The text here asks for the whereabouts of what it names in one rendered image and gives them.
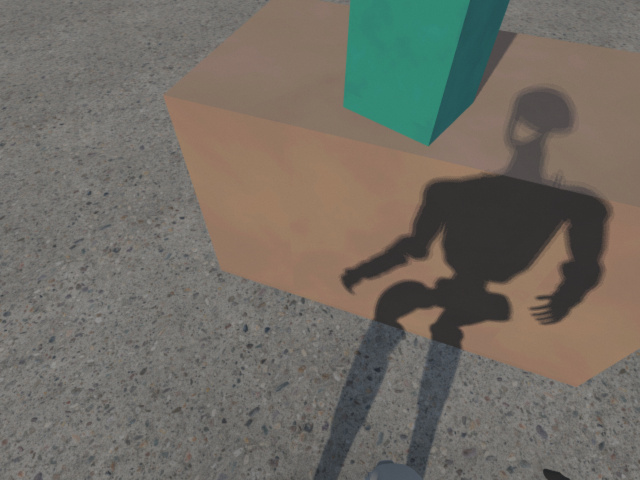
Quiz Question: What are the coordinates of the pedestal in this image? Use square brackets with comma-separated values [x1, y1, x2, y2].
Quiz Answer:
[163, 0, 640, 387]

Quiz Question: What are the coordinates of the carton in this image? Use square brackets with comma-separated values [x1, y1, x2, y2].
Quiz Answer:
[343, 0, 510, 146]

